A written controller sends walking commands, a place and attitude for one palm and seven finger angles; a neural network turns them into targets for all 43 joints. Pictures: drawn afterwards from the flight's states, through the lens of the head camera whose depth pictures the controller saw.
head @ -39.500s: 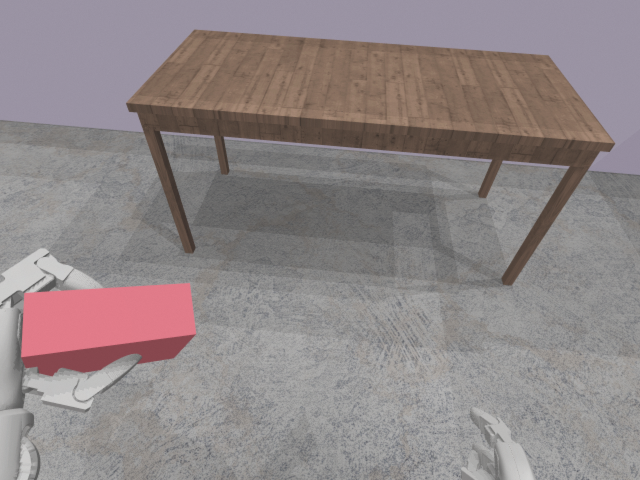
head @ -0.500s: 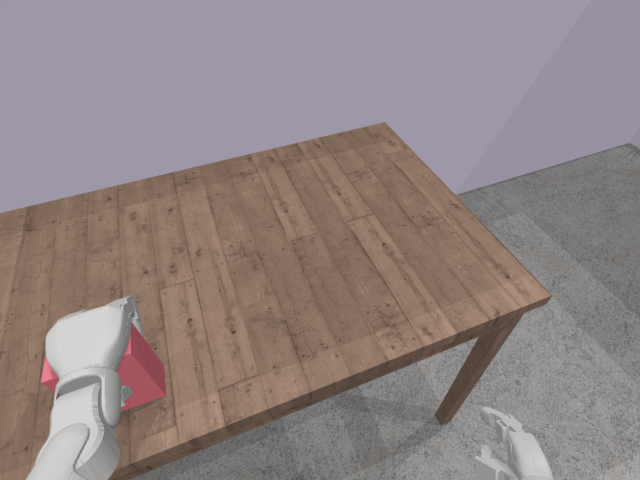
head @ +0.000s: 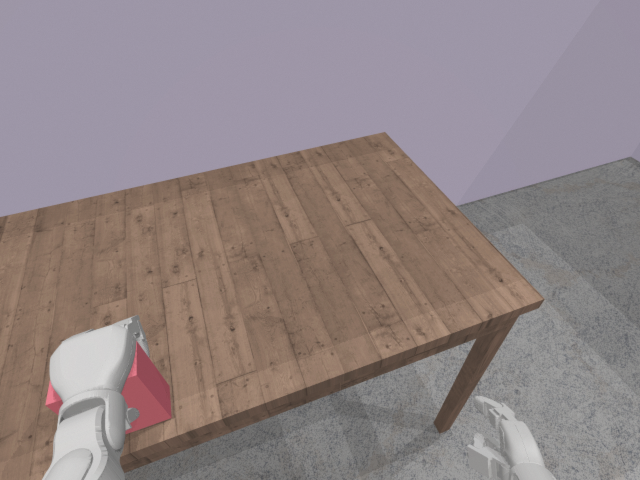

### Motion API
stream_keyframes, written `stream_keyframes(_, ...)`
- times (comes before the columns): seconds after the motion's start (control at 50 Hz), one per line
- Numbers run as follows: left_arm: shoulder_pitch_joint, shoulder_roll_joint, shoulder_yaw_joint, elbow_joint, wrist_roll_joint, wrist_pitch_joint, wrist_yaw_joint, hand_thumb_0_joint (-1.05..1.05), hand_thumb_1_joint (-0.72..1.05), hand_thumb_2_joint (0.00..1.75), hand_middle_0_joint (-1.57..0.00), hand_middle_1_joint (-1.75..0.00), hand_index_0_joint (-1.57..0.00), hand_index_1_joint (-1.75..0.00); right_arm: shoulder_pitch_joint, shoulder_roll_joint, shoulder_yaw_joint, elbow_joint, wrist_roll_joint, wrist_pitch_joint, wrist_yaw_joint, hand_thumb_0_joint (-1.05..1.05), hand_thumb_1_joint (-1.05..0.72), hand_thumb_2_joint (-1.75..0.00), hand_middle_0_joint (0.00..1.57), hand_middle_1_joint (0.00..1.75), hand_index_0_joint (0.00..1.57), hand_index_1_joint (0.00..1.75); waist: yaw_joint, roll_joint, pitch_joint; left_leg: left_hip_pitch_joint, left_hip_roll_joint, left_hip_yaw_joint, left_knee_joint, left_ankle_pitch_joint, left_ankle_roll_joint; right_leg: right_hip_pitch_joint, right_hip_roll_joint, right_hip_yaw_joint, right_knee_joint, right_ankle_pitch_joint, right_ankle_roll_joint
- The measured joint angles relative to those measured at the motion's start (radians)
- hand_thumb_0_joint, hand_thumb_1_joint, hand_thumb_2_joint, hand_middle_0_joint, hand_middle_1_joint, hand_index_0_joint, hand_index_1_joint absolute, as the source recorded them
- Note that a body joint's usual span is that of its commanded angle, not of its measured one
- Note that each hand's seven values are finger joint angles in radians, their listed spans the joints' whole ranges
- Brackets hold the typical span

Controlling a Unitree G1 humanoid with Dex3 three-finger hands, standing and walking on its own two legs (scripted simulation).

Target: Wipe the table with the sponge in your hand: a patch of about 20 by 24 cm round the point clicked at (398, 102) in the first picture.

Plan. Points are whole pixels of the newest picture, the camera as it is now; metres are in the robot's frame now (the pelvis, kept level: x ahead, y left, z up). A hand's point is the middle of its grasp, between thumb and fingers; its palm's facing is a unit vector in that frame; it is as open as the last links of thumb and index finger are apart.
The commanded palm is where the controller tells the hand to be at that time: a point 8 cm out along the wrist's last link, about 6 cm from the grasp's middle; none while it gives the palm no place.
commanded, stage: lift the sponge slowly off the table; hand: left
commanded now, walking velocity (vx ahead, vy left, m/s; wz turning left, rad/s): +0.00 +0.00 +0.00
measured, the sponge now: (122, 401) +0.21 +0.31 -0.04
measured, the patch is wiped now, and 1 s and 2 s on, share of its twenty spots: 0.95 0.95 0.95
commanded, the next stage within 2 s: bring the sponge back beside the body in 1.96 s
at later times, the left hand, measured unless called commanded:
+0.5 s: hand (109, 389) +0.20 +0.30 +0.02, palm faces -0.05 -0.13 -0.99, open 9.4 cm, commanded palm +0.18 +0.29 +0.09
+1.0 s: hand (103, 370) +0.21 +0.29 +0.06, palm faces +0.00 -0.12 -0.99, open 9.4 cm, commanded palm +0.18 +0.28 +0.12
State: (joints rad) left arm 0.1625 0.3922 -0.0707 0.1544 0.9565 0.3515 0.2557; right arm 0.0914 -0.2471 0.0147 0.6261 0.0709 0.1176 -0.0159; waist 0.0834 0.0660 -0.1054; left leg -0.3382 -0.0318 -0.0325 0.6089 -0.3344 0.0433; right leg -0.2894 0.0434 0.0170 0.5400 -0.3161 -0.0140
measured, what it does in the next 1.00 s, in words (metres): stands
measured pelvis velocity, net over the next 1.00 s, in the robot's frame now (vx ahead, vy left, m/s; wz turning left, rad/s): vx -0.01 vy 0.00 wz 0.01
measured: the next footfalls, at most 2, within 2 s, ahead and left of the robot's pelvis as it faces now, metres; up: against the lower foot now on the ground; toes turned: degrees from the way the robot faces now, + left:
none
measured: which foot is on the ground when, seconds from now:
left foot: down 0.00-1.00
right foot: down 0.00-1.00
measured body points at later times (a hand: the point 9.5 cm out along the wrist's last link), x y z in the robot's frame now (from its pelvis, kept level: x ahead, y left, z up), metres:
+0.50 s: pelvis +0.00 +0.00 +0.00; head +0.00 -0.02 +0.45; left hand +0.20 +0.30 +0.07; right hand +0.22 -0.22 -0.09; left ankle -0.01 +0.09 -0.73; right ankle -0.02 -0.12 -0.73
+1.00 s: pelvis -0.01 +0.00 +0.01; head -0.02 -0.03 +0.46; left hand +0.20 +0.29 +0.11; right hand +0.23 -0.20 -0.07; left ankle -0.01 +0.09 -0.73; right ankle -0.02 -0.12 -0.73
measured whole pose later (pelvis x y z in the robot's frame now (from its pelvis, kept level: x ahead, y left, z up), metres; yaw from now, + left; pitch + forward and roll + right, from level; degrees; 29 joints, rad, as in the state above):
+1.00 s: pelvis -0.01 +0.00 +0.01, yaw +1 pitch -1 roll -1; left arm 0.17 0.42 -0.07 -0.01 0.92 0.37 0.11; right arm 0.04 -0.24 0.04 0.65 0.05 0.10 -0.02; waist 0.11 0.09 -0.04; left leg -0.19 -0.04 -0.04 0.48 -0.27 0.04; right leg -0.14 0.04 0.01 0.42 -0.26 -0.02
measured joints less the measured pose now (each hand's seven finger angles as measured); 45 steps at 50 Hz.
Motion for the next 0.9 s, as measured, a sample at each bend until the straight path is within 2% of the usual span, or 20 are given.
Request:
stream_keyframes(0.1, -0.02, 0.008, 0.009, 0.014, -0.002, -0.006, -0.026, 0.01, -0.45, 1.08, -0.72, -1.48, -0.77, -1.47, 0.002, -0.005, -0.004, 0.006, -0.004, -0.006, -0.008, 0.01, -0.91, -0.9, 0.2, 0.29, 0.2, 0.3, -0.004, 0.0, 0.015, 0.011, 0.002, -0.003, -0.012, 0.008, -0.003, 0.012, 0.002, -0.003, -0.013, 0.008, -0.004)
stream_keyframes(0.2, -0.01, 0.018, 0.027, 0.013, -0.012, -0.036, -0.04, 0.01, -0.45, 1.08, -0.73, -1.47, -0.78, -1.46, 0.01, -0.008, -0.008, 0.016, -0.009, -0.013, -0.014, 0.01, -0.91, -0.9, 0.2, 0.29, 0.2, 0.3, -0.005, 0.003, 0.019, 0.021, 0.004, -0.002, -0.023, 0.01, -0.004, 0.021, 0.004, -0.001, -0.024, 0.012, -0.005)
stream_keyframes(0.44, 0.085, 0.017, 0.039, -0.081, -0.033, -0.072, -0.049, 0.0, -0.47, 1.08, -0.76, -1.44, -0.8, -1.43, 0.008, -0.009, -0.025, 0.027, -0.02, -0.026, -0.01, 0.02, -0.91, -0.9, 0.2, 0.29, 0.2, 0.3, 0.005, 0.013, 0.024, 0.052, 0.004, 0.004, -0.04, 0.009, 0.0, 0.053, 0.003, 0.007, -0.046, 0.016, -0.001)
stream_keyframes(0.58, 0.082, 0.02, 0.03, -0.104, -0.03, -0.054, -0.061, 0.0, -0.48, 1.08, -0.77, -1.43, -0.82, -1.41, -0.013, -0.002, -0.019, 0.028, -0.021, -0.029, -0.015, 0.02, -0.91, -0.9, 0.2, 0.29, 0.2, 0.3, 0.022, 0.006, 0.038, 0.074, -0.001, -0.004, -0.048, 0.017, 0.002, 0.08, -0.002, -0.001, -0.057, 0.02, 0.0)
stream_keyframes(0.72, 0.024, 0.021, -0.003, -0.116, -0.021, -0.036, -0.091, -0.01, -0.48, 1.08, -0.78, -1.42, -0.82, -1.4, -0.041, 0.003, -0.007, 0.026, -0.022, -0.041, -0.023, 0.02, -0.91, -0.9, 0.2, 0.29, 0.2, 0.3, 0.034, 0.014, 0.06, 0.097, -0.009, -0.017, -0.063, 0.033, 0.003, 0.109, -0.009, -0.013, -0.075, 0.032, -0.001)
stream_keyframes(0.9, -0.021, 0.019, -0.015, -0.132, -0.02, -0.004, -0.124, -0.01, -0.49, 1.08, -0.78, -1.42, -0.83, -1.4, -0.057, 0.02, 0.02, 0.025, -0.02, -0.025, -0.014, 0.02, -0.91, -0.9, 0.21, 0.29, 0.2, 0.3, 0.03, 0.021, 0.061, 0.131, -0.009, -0.011, -0.11, 0.059, -0.001, 0.133, -0.011, -0.006, -0.107, 0.053, -0.003)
